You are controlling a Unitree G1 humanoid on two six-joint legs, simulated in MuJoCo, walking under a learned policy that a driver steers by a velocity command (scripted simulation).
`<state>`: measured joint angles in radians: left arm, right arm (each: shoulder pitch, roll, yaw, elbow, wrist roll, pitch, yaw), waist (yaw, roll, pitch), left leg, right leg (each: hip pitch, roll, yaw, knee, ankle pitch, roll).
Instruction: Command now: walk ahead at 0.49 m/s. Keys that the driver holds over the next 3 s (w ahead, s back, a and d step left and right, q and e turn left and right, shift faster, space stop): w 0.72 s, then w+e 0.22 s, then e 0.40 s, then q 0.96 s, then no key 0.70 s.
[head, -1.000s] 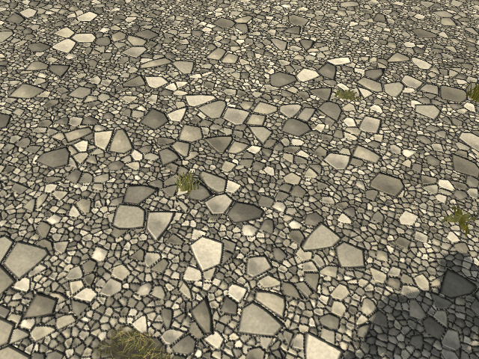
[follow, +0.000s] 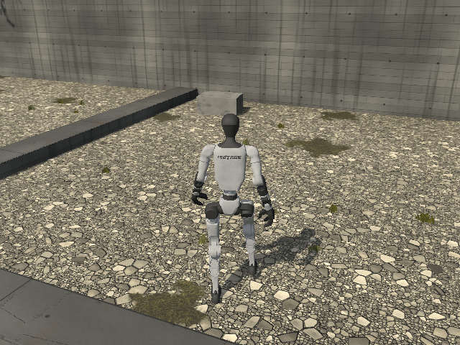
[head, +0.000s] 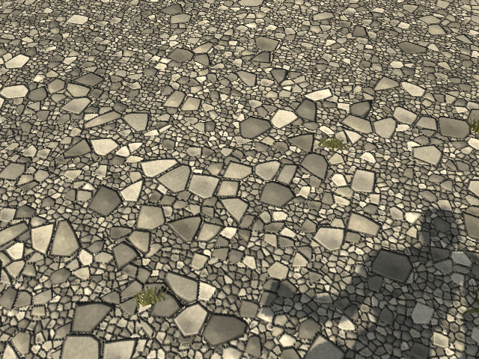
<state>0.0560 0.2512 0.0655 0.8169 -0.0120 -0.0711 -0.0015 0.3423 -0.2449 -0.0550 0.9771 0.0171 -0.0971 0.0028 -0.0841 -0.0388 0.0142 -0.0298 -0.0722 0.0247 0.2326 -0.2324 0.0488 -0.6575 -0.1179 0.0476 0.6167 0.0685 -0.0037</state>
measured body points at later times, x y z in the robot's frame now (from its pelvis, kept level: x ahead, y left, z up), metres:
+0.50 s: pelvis +0.27 -0.06 +0.00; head +0.29 -0.07 +0.45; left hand +0.26 +0.21 -0.13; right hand +0.46 -0.30 -0.11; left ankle +0.47 +0.12 -0.68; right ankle +0.21 -0.15 -0.74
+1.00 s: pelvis +0.55 +0.01 +0.00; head +0.57 +0.01 +0.45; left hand +0.71 +0.26 -0.12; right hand +0.56 -0.26 -0.13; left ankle +0.52 +0.09 -0.74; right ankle +0.69 -0.19 -0.67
